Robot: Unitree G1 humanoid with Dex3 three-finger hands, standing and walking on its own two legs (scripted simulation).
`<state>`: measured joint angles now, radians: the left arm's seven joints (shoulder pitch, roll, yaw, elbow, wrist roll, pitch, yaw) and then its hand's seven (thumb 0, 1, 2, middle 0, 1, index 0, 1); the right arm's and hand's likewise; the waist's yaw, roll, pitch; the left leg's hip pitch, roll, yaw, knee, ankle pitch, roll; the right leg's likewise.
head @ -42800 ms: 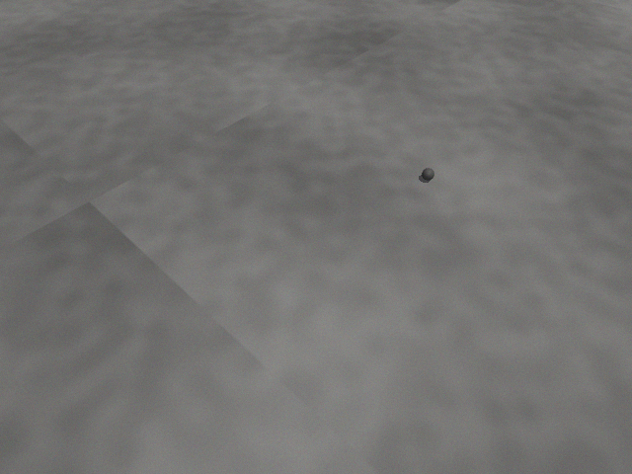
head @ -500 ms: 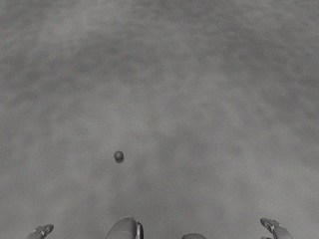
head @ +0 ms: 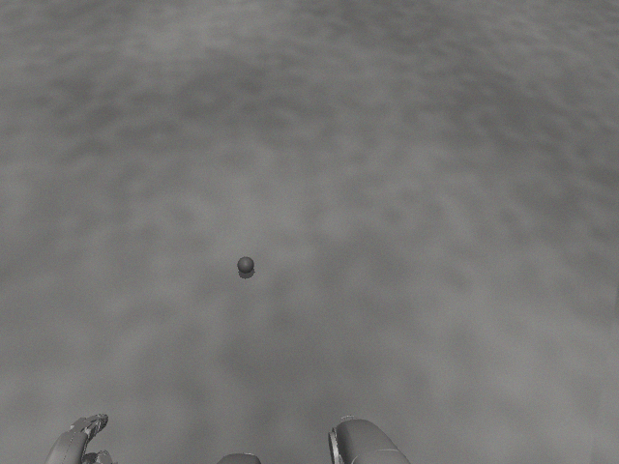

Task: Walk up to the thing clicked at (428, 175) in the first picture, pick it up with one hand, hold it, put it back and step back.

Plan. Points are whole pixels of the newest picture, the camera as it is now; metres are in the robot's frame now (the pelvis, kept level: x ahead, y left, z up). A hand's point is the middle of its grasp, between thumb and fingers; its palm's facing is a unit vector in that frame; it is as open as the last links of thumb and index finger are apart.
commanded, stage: step back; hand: left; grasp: from above
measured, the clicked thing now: (245, 264) +0.78 +0.19 -0.73
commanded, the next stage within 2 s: stand in 1.90 s
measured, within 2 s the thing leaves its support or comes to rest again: neither
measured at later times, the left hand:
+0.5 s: hand out of the picture -0.08 +0.24 -0.12, palm faces -0.05 -0.88 -0.47, open 7.3 cm
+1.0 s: hand out of the picture -0.28 +0.22 -0.15, palm faces -0.04 -0.91 -0.42, open 7.3 cm
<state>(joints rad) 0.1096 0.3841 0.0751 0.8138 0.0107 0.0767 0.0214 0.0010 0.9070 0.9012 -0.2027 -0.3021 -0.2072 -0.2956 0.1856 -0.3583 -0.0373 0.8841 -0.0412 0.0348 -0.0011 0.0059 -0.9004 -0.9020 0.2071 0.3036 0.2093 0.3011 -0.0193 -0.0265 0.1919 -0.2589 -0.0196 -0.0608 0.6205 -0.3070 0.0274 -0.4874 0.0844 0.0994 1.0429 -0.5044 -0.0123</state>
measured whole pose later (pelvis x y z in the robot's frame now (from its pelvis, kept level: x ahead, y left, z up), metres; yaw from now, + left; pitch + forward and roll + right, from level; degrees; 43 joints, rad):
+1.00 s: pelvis -0.35 -0.05 -0.01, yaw -3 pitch -4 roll -2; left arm 0.23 0.34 0.05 0.93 0.04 -0.01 0.01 0.00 0.91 0.90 -0.20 -0.30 -0.21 -0.30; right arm 0.12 -0.41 -0.06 0.86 -0.04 0.06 0.00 0.00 -0.90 -0.90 0.21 0.30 0.21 0.30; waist 0.02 0.09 0.12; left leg -0.44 0.03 -0.11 0.78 -0.40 0.01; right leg -0.17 0.07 0.02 0.62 -0.39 -0.02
